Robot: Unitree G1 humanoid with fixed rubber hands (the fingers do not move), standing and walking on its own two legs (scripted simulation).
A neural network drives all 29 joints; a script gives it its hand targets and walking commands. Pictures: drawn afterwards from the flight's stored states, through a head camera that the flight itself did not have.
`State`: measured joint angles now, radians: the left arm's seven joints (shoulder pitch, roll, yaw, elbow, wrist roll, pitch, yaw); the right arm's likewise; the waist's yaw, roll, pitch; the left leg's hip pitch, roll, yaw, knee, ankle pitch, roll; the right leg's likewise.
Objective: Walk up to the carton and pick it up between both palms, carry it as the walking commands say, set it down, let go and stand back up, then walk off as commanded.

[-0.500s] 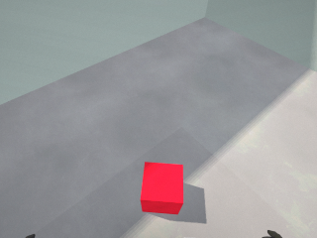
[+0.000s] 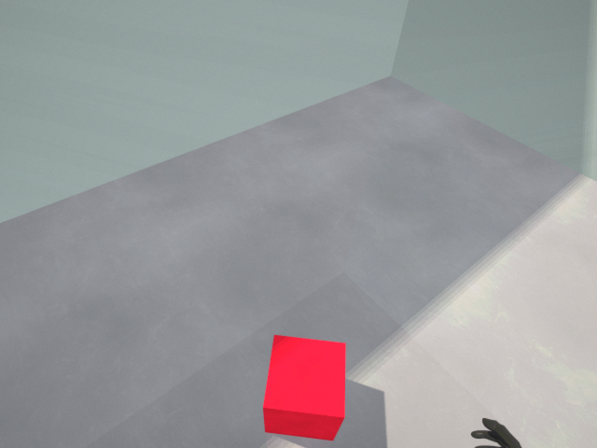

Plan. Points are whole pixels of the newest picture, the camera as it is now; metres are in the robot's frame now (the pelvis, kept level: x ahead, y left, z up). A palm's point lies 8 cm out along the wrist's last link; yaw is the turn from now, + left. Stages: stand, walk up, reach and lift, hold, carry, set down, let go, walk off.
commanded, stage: walk up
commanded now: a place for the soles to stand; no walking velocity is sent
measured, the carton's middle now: (304, 388) +0.43 -0.05 -0.65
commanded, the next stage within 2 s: reach and lift in 0.52 s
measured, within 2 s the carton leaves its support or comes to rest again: neither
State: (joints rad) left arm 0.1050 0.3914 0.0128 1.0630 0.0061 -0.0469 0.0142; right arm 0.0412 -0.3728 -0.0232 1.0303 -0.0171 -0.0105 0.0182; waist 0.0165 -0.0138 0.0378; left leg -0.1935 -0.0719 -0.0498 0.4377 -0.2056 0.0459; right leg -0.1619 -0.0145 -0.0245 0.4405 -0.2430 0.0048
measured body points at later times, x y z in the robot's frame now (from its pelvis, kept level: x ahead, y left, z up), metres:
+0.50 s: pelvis +0.01 +0.00 +0.01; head +0.02 +0.01 +0.45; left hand +0.13 +0.31 -0.12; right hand +0.11 -0.31 -0.11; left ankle +0.02 +0.09 -0.74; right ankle +0.00 -0.12 -0.74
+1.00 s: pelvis -0.01 -0.01 -0.04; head +0.11 +0.00 +0.39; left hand +0.21 +0.26 -0.15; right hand +0.21 -0.28 -0.14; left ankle +0.02 +0.09 -0.74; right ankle +0.00 -0.12 -0.74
